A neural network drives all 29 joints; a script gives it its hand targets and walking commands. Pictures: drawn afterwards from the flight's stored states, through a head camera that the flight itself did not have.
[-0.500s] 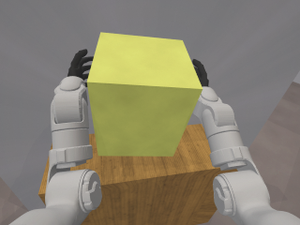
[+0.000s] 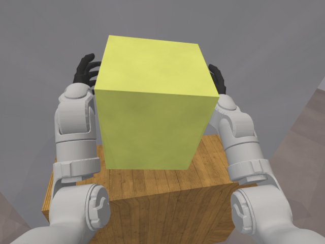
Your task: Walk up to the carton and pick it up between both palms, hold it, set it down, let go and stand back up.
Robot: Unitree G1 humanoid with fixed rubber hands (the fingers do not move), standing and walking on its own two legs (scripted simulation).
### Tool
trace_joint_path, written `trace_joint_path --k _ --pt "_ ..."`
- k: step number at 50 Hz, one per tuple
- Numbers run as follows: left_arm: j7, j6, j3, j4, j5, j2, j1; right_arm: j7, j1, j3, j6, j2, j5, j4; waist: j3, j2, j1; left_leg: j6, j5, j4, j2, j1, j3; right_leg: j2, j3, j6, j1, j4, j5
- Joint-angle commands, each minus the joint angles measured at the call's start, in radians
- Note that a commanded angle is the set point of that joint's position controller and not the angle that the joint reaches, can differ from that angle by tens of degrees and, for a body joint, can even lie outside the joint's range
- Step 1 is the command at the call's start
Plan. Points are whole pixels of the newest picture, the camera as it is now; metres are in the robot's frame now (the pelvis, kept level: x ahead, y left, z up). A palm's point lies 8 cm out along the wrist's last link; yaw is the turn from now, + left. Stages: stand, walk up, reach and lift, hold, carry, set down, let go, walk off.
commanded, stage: hold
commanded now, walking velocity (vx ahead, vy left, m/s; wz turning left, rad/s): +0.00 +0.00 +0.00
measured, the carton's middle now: (151, 107) +0.37 +0.01 +0.20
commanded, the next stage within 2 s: none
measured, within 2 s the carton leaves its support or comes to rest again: neither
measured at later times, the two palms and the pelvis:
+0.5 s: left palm (86, 88) +0.36 +0.15 +0.25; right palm (216, 98) +0.36 -0.15 +0.23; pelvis +0.00 +0.00 +0.00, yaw +0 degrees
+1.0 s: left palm (85, 87) +0.37 +0.16 +0.25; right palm (216, 96) +0.36 -0.15 +0.23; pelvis +0.00 +0.00 +0.00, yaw +0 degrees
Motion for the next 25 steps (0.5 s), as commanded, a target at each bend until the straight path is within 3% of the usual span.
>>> trace_joint_path --k 1,2,3,7,10,13,16,19,23,25 --pt "-0.133 -0.057 -0.477 -0.073 -0.176 -0.535 -0.633 0.11 -0.906 0.365 -0.069 0.578 0.118 -0.331 -0.356 0.069 -0.007 -0.007 0.23 -0.033 -0.08 0.019 0.052 0.067 0.001 0.036 0.139 -0.005 0.148" --pt "-0.136 -0.055 -0.468 -0.008 -0.169 -0.518 -0.647 0.115 -0.909 0.324 -0.064 0.549 0.105 -0.264 -0.271 0.087 -0.021 -0.004 0.176 -0.046 -0.073 -0.001 0.041 0.054 -0.003 0.042 0.092 -0.015 0.096" --pt "-0.139 -0.063 -0.465 -0.012 -0.176 -0.518 -0.676 0.123 -0.917 0.313 -0.066 0.556 0.092 -0.239 -0.29 0.077 -0.018 -0.003 0.127 -0.06 -0.066 -0.011 0.041 0.056 -0.007 0.038 0.084 -0.02 0.049" --pt "-0.126 -0.077 -0.492 -0.041 -0.204 -0.546 -0.644 0.125 -0.934 0.353 -0.084 0.572 0.122 -0.321 -0.404 0.086 -0.019 -0.014 0.285 -0.009 -0.075 0.056 0.031 0.062 -0.006 0.041 0.118 0.0 0.198" --pt "-0.129 -0.084 -0.463 -0.012 -0.192 -0.52 -0.657 0.125 -0.917 0.339 -0.078 0.565 0.106 -0.269 -0.348 0.056 -0.007 -0.009 0.211 -0.034 -0.076 0.033 0.036 0.059 -0.008 0.043 0.093 -0.017 0.13" --pt "-0.126 -0.088 -0.467 -0.038 -0.195 -0.533 -0.645 0.124 -0.916 0.364 -0.088 0.581 0.12 -0.307 -0.405 0.045 -0.007 -0.001 0.268 -0.024 -0.076 0.044 0.031 0.058 -0.003 0.051 0.124 -0.002 0.205" --pt "-0.121 -0.085 -0.486 -0.059 -0.204 -0.532 -0.647 0.116 -0.929 0.377 -0.086 0.568 0.142 -0.331 -0.412 0.078 -0.013 -0.013 0.293 -0.003 -0.08 0.064 0.031 0.063 -0.002 0.049 0.123 -0.001 0.221" --pt "-0.123 -0.082 -0.478 -0.05 -0.203 -0.539 -0.666 0.121 -0.926 0.353 -0.084 0.577 0.119 -0.303 -0.366 0.056 -0.009 -0.007 0.237 -0.026 -0.075 0.037 0.033 0.062 -0.004 0.044 0.09 -0.009 0.152" --pt "-0.123 -0.079 -0.472 -0.058 -0.201 -0.525 -0.64 0.113 -0.92 0.385 -0.076 0.582 0.139 -0.328 -0.393 0.043 0.0 0.002 0.279 -0.017 -0.082 0.048 0.036 0.06 0.003 0.055 0.129 -0.004 0.225" --pt "-0.126 -0.073 -0.481 -0.063 -0.192 -0.523 -0.646 0.113 -0.899 0.364 -0.071 0.566 0.132 -0.297 -0.367 0.076 -0.009 -0.005 0.259 -0.024 -0.079 0.043 0.031 0.057 0.004 0.049 0.112 -0.01 0.193"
